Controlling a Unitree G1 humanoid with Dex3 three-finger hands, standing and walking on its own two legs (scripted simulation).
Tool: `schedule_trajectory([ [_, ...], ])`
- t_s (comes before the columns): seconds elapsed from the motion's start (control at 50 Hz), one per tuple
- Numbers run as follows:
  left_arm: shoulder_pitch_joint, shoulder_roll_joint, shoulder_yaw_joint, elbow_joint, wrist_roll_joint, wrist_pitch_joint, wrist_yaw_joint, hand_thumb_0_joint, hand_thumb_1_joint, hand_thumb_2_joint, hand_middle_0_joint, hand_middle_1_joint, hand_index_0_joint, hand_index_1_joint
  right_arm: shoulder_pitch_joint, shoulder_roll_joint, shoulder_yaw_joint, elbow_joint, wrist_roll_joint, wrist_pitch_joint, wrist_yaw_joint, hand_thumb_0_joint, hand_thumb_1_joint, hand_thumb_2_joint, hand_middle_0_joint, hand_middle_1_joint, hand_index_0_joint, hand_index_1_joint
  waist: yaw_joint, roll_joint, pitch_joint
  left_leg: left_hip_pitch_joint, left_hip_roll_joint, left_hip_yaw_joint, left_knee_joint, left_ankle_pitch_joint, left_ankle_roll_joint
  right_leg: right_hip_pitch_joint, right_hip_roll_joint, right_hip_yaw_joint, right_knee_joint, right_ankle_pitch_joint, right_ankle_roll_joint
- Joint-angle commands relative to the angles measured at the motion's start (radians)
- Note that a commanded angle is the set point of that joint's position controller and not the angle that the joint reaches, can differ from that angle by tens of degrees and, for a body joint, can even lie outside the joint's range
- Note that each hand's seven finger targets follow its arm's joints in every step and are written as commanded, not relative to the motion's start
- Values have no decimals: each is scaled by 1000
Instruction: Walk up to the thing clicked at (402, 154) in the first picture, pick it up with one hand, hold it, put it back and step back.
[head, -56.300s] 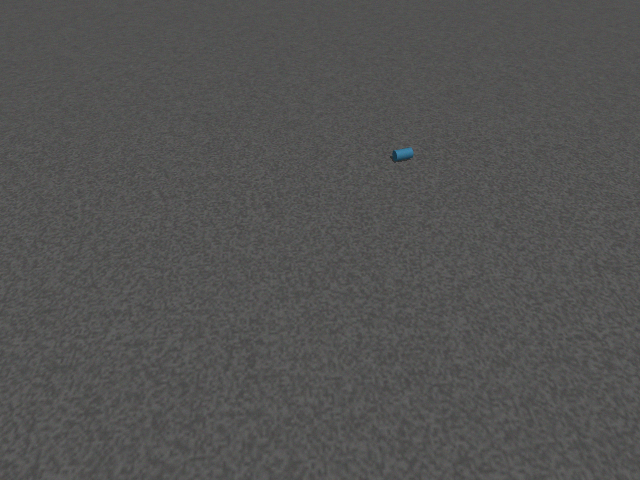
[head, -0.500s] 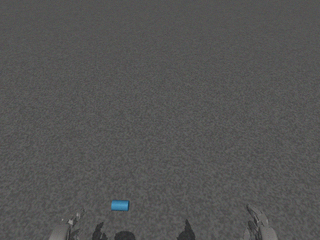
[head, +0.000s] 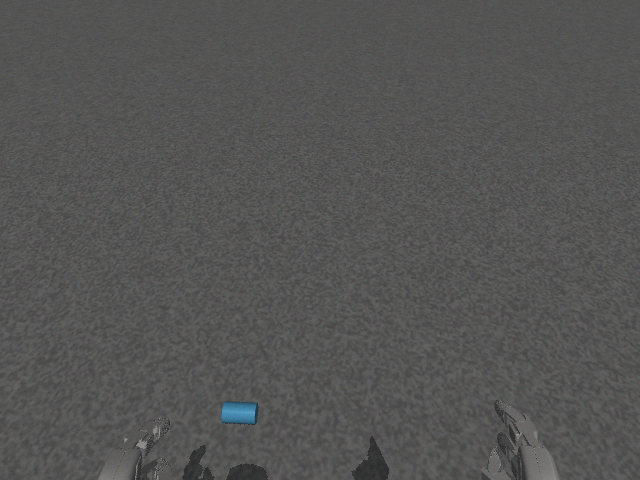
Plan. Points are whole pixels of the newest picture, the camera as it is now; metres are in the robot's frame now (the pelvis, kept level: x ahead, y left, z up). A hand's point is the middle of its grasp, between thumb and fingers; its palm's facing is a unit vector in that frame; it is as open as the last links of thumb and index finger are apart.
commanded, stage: home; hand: left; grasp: from above
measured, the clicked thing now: (240, 412) +0.47 +0.23 -0.69
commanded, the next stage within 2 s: stand in 0.90 s
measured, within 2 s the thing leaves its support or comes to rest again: neither
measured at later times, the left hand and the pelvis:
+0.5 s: hand out of the picture +0.16 +0.18 -0.05, palm faces +0.04 -0.98 -0.20, open 7.4 cm; pelvis +0.00 +0.00 +0.00, yaw +0 degrees
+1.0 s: hand out of the picture +0.16 +0.18 -0.05, palm faces +0.05 -0.98 -0.21, open 7.4 cm; pelvis +0.00 +0.00 +0.00, yaw +0 degrees
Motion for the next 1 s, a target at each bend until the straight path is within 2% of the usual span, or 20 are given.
schedule_trajectory([
  [0.0, -40, 117, 66, -217, 5, -53, 8, 0, 900, 900, -200, -299, -200, -299, -66, -124, -51, -153, -2, -62, -13, 0, -900, -900, 200, 300, 200, 300, 0, 13, -81, 103, -35, 23, -163, 219, 33, 31, 34, -18, -151, 202, -17],
  [0.04, -17, 94, 43, -176, 5, -48, 5, 0, 900, 900, -200, -299, -200, -299, -69, -123, -49, -154, -1, -61, -13, 0, -900, -900, 200, 300, 200, 300, -5, -2, -47, 94, -34, 20, -167, 212, 33, 22, 35, -20, -151, 196, -16],
  [0.06, -34, 114, 63, -217, 6, -51, 9, 0, 900, 900, -200, -299, -200, -299, -69, -122, -50, -155, -1, -61, -12, 0, -900, -900, 200, 300, 200, 300, 4, 10, -60, 98, -32, 19, -172, 213, 31, 24, 36, -21, -148, 194, -19],
  [0.1, -14, 96, 46, -183, 7, -47, 6, 0, 900, 900, -200, -299, -200, -299, -68, -121, -49, -158, -2, -59, -13, 0, -900, -900, 200, 300, 200, 300, -6, 11, -63, 105, -33, 23, -165, 219, 32, 21, 36, -20, -151, 199, -18],
  [0.14, -40, 122, 71, -236, 6, -53, 10, 0, 900, 900, -200, -299, -200, -299, -64, -122, -53, -154, -2, -61, -13, 0, -900, -900, 200, 300, 200, 300, 5, -1, -86, 103, -34, 24, -155, 243, 33, 36, 33, -20, -145, 221, -17],
  [0.18, 1, 95, 48, -181, 5, -48, 5, 0, 900, 900, -200, -299, -200, -299, -64, -122, -49, -153, -2, -59, -11, 0, -900, -900, 200, 300, 200, 300, 4, 7, -66, 101, -33, 22, -161, 247, 30, 31, 36, -21, -139, 220, -19],
  [0.28, -37, 127, 69, -226, 8, -55, 10, 0, 900, 900, -200, -299, -200, -299, -64, -121, -51, -152, -3, -55, -13, 0, -900, -900, 200, 300, 200, 300, 3, 14, -68, 102, -33, 25, -158, 233, 31, 26, 34, -18, -145, 211, -17],
  [0.3, 2, 90, 43, -174, 8, -49, 8, 0, 900, 900, -200, -299, -200, -299, -59, -119, -50, -154, -2, -56, -12, 0, -900, -900, 200, 300, 200, 300, -5, 1, -72, 104, -32, 24, -158, 237, 31, 25, 36, -18, -143, 214, -18],
  [0.36, -35, 128, 73, -232, 4, -55, 11, 0, 900, 900, -200, -299, -200, -299, -64, -127, -54, -154, -2, -54, -12, 0, -900, -900, 200, 300, 200, 300, 4, 9, -86, 110, -31, 20, -156, 261, 30, 35, 36, -21, -138, 233, -17],
  [0.46, -18, 106, 50, -201, 7, -48, 10, 0, 900, 900, -200, -300, -200, -300, -67, -122, -50, -160, 0, -51, -10, 0, -901, -900, 200, 299, 200, 299, 1, -6, -54, 86, -32, 23, -157, 229, 33, 21, 35, -21, -147, 208, -17],
  [0.6, -7, 100, 56, -202, -1, -43, 8, 0, 900, 900, -200, -300, -200, -300, -69, -123, -51, -165, 1, -49, -9, 0, -900, -900, 200, 299, 200, 299, 0, -3, -63, 81, -34, 26, -154, 210, 34, 19, 34, -20, -147, 194, -17],
  [0.7, -28, 131, 70, -238, 6, -53, 14, 0, 900, 900, -200, -300, -200, -300, -70, -125, -53, -175, 2, -46, -10, 0, -900, -900, 200, 300, 200, 300, 1, 3, -59, 81, -35, 28, -156, 191, 34, 15, 32, -17, -149, 175, -18],
  [0.72, 17, 80, 31, -170, 5, -44, 8, 0, 900, 900, -200, -300, -200, -300, -67, -118, -49, -169, 1, -47, -10, 0, -900, -900, 200, 300, 200, 300, -10, -17, -58, 79, -35, 29, -149, 204, 36, 11, 33, -17, -150, 191, -15],
  [0.78, -37, 131, 72, -249, 2, -51, 12, 0, 900, 900, -200, -300, -200, -299, -63, -125, -53, -168, 3, -47, -11, 0, -900, -900, 200, 299, 200, 299, -1, 17, -79, 90, -33, 25, -150, 222, 33, 20, 33, -18, -142, 205, -17],
  [0.82, -6, 106, 49, -202, 9, -48, 11, 0, 900, 900, -200, -299, -200, -299, -61, -118, -50, -163, 0, -46, -10, 0, -900, -900, 200, 300, 200, 300, -3, 5, -58, 84, -32, 23, -155, 211, 32, 14, 34, -21, -140, 193, -19],
  [0.86, -29, 131, 70, -251, 4, -53, 16, 0, 900, 900, -200, -300, -200, -299, -70, -121, -52, -174, 3, -46, -12, 0, -900, -900, 200, 299, 200, 299, 5, 0, -81, 82, -35, 25, -150, 208, 34, 25, 32, -18, -145, 192, -17],
  [0.88, 7, 92, 39, -190, 4, -45, 10, 0, 900, 900, -200, -300, -200, -300, -65, -122, -50, -171, 3, -45, -9, 0, -900, -900, 200, 299, 200, 299, -6, 0, -65, 81, -34, 23, -157, 203, 33, 15, 34, -20, -142, 187, -18],
  [0.92, -33, 130, 72, -260, 6, -51, 14, 0, 900, 900, -200, -299, -200, -299, -66, -123, -54, -171, 1, -46, -9, 0, -900, -900, 200, 300, 200, 300, 8, 33, -65, 76, -32, 22, -164, 182, 30, 10, 34, -21, -140, 165, -22],
  [0.96, -8, 112, 55, -225, 7, -49, 13, 0, 900, 900, -200, -299, -200, -299, -60, -123, -55, -169, 2, -44, -9, 0, -900, -900, 200, 300, 200, 300, -1, 10, -80, 95, -30, 23, -155, 221, 30, 18, 37, -22, -134, 198, -20],
  [0.98, -309, 196, 55, 126, 120, -263, 52, 0, 900, 900, -200, -300, -200, -300, -124, -241, -89, 80, -122, 63, 51, 0, -901, -900, 200, 299, 200, 299, 81, -54, 164, 96, 7, -14, -239, 411, 76, 191, -36, 52, -170, 209, -57],
])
